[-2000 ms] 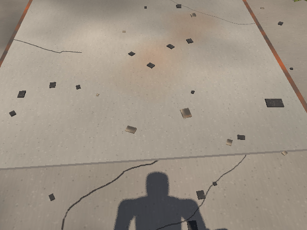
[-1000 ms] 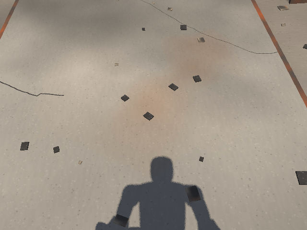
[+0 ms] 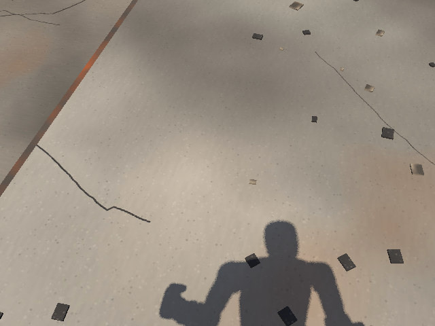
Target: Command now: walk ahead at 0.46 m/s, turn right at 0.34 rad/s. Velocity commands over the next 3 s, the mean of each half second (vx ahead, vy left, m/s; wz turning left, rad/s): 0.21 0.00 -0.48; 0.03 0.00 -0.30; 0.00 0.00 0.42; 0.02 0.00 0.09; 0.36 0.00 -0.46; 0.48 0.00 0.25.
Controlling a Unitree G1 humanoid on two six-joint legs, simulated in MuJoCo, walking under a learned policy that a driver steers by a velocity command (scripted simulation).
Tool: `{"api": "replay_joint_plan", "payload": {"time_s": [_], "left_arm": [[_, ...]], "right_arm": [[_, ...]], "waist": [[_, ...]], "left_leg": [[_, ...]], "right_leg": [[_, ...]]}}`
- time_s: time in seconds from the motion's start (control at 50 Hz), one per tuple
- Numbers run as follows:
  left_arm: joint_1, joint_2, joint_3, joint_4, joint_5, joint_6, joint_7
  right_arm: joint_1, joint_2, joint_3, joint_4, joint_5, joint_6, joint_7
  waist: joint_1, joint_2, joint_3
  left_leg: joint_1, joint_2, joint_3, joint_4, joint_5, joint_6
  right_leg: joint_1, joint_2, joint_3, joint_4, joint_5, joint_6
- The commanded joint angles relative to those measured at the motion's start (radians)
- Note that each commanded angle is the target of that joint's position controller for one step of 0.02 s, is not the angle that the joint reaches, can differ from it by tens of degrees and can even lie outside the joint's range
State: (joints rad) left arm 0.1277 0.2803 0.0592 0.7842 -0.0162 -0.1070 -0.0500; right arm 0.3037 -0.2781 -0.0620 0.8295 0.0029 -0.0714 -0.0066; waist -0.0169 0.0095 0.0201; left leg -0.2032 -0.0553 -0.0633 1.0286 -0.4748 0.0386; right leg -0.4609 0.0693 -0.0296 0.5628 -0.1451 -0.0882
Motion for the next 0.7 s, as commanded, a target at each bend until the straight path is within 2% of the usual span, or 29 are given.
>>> {"api": "replay_joint_plan", "payload": {"time_s": [0.02,0.04,0.06,0.1,0.14,0.18,0.24,0.32,0.38,0.4,0.42,0.44,0.46,0.48,0.5,0.52,0.54,0.58,0.6,0.64,0.7], "left_arm": [[0.148,0.138,0.037,-0.042,0.007,0.010,0.011],[0.108,0.127,0.032,-0.059,0.013,0.013,0.013],[0.096,0.126,0.028,-0.070,0.022,0.014,0.018],[0.099,0.129,0.031,-0.074,0.017,0.017,0.025],[0.114,0.167,0.044,-0.076,0.011,0.025,0.038],[0.131,0.184,0.052,-0.075,-0.003,0.047,0.054],[0.158,0.173,0.053,-0.074,-0.015,0.083,0.078],[0.179,0.167,0.057,-0.086,-0.008,0.115,0.097],[0.136,0.160,0.057,-0.122,-0.004,0.121,0.098],[0.102,0.153,0.054,-0.139,-0.006,0.121,0.097],[0.094,0.120,0.043,-0.162,0.004,0.117,0.093],[0.165,0.063,0.026,-0.174,0.024,0.110,0.090],[0.281,0.096,0.026,-0.179,0.005,0.110,0.083],[0.305,0.187,0.049,-0.140,0.005,0.117,0.079],[0.225,0.216,0.062,-0.137,-0.002,0.134,0.080],[0.196,0.205,0.064,-0.136,-0.006,0.153,0.085],[0.175,0.195,0.064,-0.150,-0.004,0.165,0.089],[0.175,0.133,0.048,-0.165,-0.007,0.171,0.083],[0.168,0.115,0.043,-0.173,-0.007,0.169,0.083],[0.134,0.107,0.037,-0.193,-0.001,0.164,0.080],[0.104,0.093,0.024,-0.207,0.009,0.156,0.070]], "right_arm": [[-0.092,-0.128,-0.013,-0.131,0.013,-0.064,0.011],[-0.117,-0.131,-0.021,-0.140,-0.010,-0.065,0.004],[-0.102,-0.131,-0.026,-0.150,-0.021,-0.057,0.000],[-0.065,-0.101,-0.023,-0.158,-0.024,-0.033,-0.011],[-0.075,-0.082,-0.018,-0.167,-0.022,-0.011,-0.023],[-0.120,-0.073,-0.014,-0.180,-0.022,0.001,-0.029],[-0.212,-0.063,-0.009,-0.202,-0.013,0.007,-0.023],[-0.307,-0.078,-0.011,-0.229,-0.009,-0.003,-0.004],[-0.267,-0.110,-0.025,-0.222,-0.010,-0.023,0.003],[-0.227,-0.113,-0.029,-0.213,-0.011,-0.031,0.002],[-0.177,-0.150,-0.039,-0.210,-0.024,-0.036,-0.005],[-0.146,-0.201,-0.046,-0.222,-0.040,-0.027,-0.018],[-0.084,-0.191,-0.047,-0.194,-0.046,-0.003,-0.016],[-0.120,-0.135,-0.036,-0.214,-0.017,0.008,-0.015],[-0.147,-0.092,-0.024,-0.227,-0.016,0.019,-0.017],[-0.182,-0.085,-0.017,-0.234,-0.019,0.031,-0.017],[-0.212,-0.096,-0.017,-0.235,-0.020,0.040,-0.020],[-0.233,-0.118,-0.024,-0.229,-0.032,0.051,-0.024],[-0.228,-0.119,-0.026,-0.225,-0.033,0.053,-0.026],[-0.216,-0.130,-0.031,-0.217,-0.029,0.057,-0.031],[-0.216,-0.155,-0.039,-0.206,-0.019,0.064,-0.026]], "waist": [[0.085,-0.032,-0.100],[0.055,0.018,-0.057],[0.023,-0.001,-0.072],[-0.007,-0.036,-0.091],[-0.010,-0.051,-0.105],[0.001,-0.065,-0.126],[0.036,-0.098,-0.139],[0.065,-0.119,-0.114],[0.034,-0.148,-0.103],[0.000,-0.147,-0.108],[-0.013,-0.100,-0.171],[0.020,0.104,-0.249],[0.057,0.326,-0.348],[0.049,0.188,-0.294],[0.026,0.107,-0.214],[0.032,0.061,-0.167],[0.037,0.070,-0.128],[0.048,0.117,-0.089],[0.042,0.134,-0.097],[0.025,0.144,-0.124],[0.011,0.144,-0.158]], "left_leg": [[-0.553,0.082,-0.053,0.251,0.093,-0.002],[-0.510,0.101,-0.039,0.191,0.117,-0.018],[-0.441,0.114,-0.038,0.161,0.118,-0.033],[-0.403,0.117,-0.025,0.077,0.106,-0.067],[-0.396,0.093,0.000,-0.019,0.164,-0.094],[-0.372,0.067,0.007,-0.129,0.269,-0.110],[-0.337,0.031,-0.004,-0.284,0.408,-0.114],[-0.351,0.004,-0.042,-0.428,0.407,-0.107],[-0.273,0.001,-0.059,-0.549,0.368,-0.075],[-0.180,0.013,-0.047,-0.645,0.466,-0.054],[0.011,0.120,-0.105,-0.656,0.649,-0.004],[0.244,0.333,-0.291,-0.592,1.092,0.105],[0.368,0.538,-0.572,-0.602,1.122,0.290],[0.295,0.507,-0.546,-0.616,0.948,0.283],[0.222,0.424,-0.396,-0.613,0.839,0.228],[0.135,0.365,-0.303,-0.638,0.733,0.194],[0.060,0.338,-0.257,-0.666,0.643,0.188],[-0.043,0.270,-0.136,-0.719,0.579,0.179],[-0.032,0.268,-0.109,-0.727,0.578,0.187],[0.005,0.298,-0.087,-0.730,0.594,0.209],[-0.005,0.315,-0.064,-0.726,0.575,0.217]], "right_leg": [[0.553,-0.323,0.576,-0.278,-0.017,-0.200],[0.442,-0.297,0.496,-0.276,0.225,-0.196],[0.381,-0.277,0.437,-0.269,0.432,-0.198],[0.327,-0.248,0.353,-0.255,0.668,-0.199],[0.288,-0.219,0.301,-0.246,0.755,-0.188],[0.262,-0.184,0.272,-0.227,0.724,-0.152],[0.262,-0.150,0.285,-0.197,0.593,-0.084],[0.334,-0.165,0.395,-0.142,0.430,-0.069],[0.361,-0.162,0.486,-0.070,0.358,-0.061],[0.339,-0.132,0.484,-0.023,0.320,-0.040],[0.255,-0.084,0.448,0.092,0.225,-0.005],[0.078,0.033,0.317,0.320,-0.254,0.050],[-0.097,0.083,0.225,0.526,-0.632,0.098],[-0.140,0.006,0.219,0.656,-0.570,0.138],[-0.164,-0.018,0.187,0.717,-0.487,0.165],[-0.159,-0.036,0.167,0.727,-0.428,0.179],[-0.152,-0.057,0.154,0.723,-0.375,0.185],[-0.089,-0.061,0.092,0.657,-0.307,0.187],[-0.083,-0.065,0.075,0.610,-0.296,0.187],[-0.071,-0.091,0.065,0.522,-0.278,0.185],[0.037,-0.105,0.049,0.356,-0.258,0.161]]}}
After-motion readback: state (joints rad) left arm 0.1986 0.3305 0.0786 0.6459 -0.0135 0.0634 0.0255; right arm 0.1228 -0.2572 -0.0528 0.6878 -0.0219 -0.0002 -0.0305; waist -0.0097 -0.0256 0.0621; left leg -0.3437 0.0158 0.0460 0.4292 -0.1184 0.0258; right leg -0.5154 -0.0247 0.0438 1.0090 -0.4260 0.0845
